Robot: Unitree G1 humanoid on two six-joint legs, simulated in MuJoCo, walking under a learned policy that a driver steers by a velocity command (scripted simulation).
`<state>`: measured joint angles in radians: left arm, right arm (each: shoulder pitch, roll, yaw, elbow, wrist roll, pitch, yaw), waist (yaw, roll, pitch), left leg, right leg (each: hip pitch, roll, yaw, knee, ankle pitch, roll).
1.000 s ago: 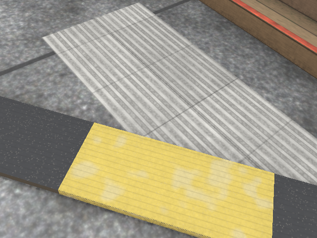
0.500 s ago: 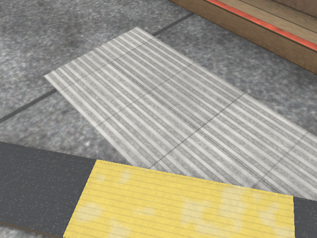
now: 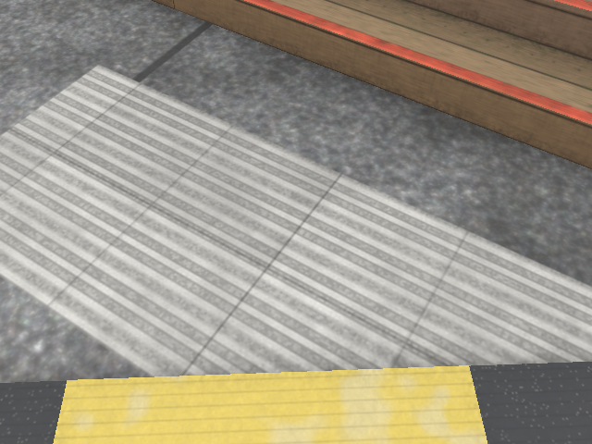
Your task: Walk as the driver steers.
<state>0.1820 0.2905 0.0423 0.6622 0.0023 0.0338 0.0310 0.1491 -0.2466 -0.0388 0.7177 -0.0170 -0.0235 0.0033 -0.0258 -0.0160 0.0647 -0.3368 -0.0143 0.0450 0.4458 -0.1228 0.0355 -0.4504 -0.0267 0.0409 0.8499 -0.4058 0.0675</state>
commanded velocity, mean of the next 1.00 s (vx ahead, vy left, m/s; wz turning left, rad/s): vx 0.31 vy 0.00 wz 0.15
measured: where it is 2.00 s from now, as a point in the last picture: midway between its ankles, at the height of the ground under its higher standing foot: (217, 349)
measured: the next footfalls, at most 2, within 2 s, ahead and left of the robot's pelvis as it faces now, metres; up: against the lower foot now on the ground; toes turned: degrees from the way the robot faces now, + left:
right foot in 0.08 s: +0.08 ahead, -0.13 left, +0.00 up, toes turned +1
left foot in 0.48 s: +0.16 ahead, +0.17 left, +0.02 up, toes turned +18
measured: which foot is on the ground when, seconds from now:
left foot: down 0.00-0.14, up 0.16-0.46, down 0.48-1.00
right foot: up 0.00-0.06, down 0.08-0.54, up 0.56-0.98, down 1.00-1.00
